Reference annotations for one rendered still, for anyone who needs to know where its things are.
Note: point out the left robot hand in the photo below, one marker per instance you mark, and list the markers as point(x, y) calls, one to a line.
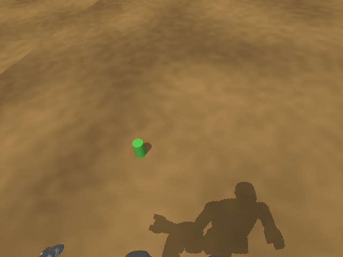
point(52, 251)

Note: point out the can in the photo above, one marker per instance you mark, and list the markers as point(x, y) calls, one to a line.
point(139, 148)

